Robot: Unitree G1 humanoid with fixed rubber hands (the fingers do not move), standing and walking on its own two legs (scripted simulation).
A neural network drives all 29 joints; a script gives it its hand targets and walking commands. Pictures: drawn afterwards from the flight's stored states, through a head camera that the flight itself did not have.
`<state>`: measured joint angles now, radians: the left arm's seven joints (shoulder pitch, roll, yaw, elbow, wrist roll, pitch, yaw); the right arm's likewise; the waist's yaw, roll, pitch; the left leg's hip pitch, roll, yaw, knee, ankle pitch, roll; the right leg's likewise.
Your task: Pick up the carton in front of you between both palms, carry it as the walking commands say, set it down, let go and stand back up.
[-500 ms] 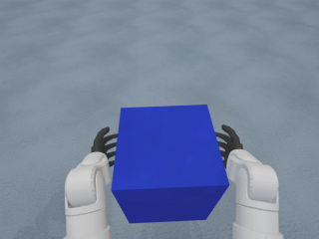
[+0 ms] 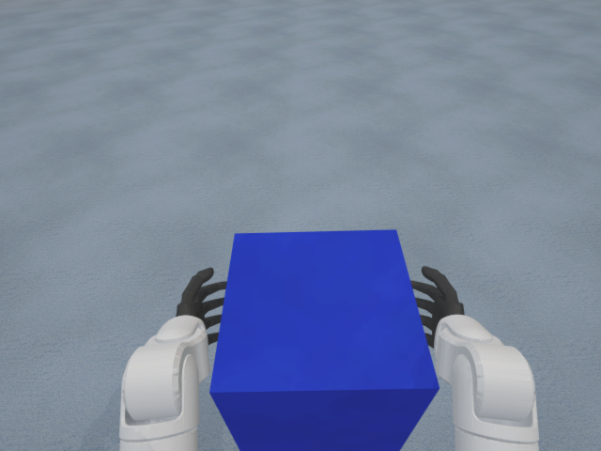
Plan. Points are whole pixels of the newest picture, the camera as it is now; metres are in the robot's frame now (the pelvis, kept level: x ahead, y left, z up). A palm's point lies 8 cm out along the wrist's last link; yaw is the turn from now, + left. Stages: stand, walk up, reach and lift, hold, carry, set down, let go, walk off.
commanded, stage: carry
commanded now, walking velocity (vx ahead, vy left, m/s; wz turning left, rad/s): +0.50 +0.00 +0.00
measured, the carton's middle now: (317, 349) +0.27 +0.00 +0.03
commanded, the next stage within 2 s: none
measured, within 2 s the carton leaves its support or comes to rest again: neither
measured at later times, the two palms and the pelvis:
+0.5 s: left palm (233, 194) +0.52 +0.14 +0.10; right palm (405, 200) +0.52 -0.16 +0.09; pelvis +0.26 +0.00 +0.00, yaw -1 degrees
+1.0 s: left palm (220, 198) +0.55 +0.17 +0.07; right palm (381, 194) +0.56 -0.13 +0.07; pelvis +0.29 +0.02 +0.00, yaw +2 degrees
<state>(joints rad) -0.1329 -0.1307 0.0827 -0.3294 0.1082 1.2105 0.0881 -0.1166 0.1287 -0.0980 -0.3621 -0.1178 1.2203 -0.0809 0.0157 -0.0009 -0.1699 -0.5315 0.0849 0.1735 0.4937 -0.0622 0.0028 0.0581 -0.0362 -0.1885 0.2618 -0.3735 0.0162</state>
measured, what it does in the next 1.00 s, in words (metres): walks ahead: left foot, then right foot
